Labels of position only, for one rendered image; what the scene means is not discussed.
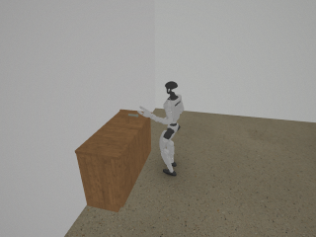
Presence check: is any robot left hand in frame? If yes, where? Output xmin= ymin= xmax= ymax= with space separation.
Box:
xmin=137 ymin=106 xmax=152 ymax=118

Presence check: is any robot torso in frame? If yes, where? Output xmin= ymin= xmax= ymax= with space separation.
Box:
xmin=166 ymin=94 xmax=181 ymax=134

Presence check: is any robot left upper arm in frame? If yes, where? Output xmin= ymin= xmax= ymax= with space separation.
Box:
xmin=163 ymin=101 xmax=173 ymax=124

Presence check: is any robot left forearm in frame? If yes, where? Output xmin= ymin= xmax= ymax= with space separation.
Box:
xmin=150 ymin=114 xmax=172 ymax=124

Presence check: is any counter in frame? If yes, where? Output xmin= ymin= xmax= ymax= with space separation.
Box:
xmin=75 ymin=109 xmax=152 ymax=212

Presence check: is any robot right upper arm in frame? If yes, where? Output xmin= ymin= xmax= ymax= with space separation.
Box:
xmin=176 ymin=94 xmax=185 ymax=113

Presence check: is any tap lever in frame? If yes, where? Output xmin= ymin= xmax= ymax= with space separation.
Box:
xmin=128 ymin=114 xmax=139 ymax=118

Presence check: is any robot head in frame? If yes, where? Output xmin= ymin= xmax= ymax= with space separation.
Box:
xmin=165 ymin=81 xmax=179 ymax=101

